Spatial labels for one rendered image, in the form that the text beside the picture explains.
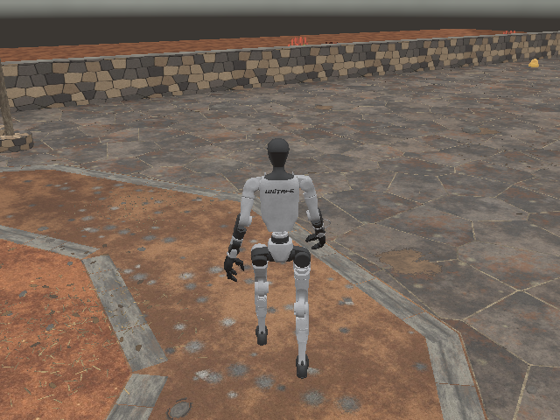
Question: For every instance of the left robot hand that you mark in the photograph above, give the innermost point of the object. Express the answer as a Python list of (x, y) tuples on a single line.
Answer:
[(228, 264)]

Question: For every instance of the robot left upper arm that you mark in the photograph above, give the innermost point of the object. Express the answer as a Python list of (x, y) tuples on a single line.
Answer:
[(247, 200)]

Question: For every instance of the robot right shin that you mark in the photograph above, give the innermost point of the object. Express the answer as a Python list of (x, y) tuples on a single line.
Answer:
[(302, 332)]

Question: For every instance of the robot right upper arm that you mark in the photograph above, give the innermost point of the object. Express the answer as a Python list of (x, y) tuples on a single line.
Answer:
[(310, 196)]

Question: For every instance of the right robot forearm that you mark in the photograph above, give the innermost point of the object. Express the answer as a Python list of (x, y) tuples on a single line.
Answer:
[(318, 226)]

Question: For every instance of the humanoid robot torso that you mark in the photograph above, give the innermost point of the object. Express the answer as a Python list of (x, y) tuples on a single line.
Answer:
[(279, 209)]

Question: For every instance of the left robot forearm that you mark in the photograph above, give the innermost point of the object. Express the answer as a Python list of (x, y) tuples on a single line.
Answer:
[(237, 238)]

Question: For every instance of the right robot hand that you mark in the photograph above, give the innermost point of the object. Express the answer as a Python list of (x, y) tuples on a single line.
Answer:
[(313, 237)]

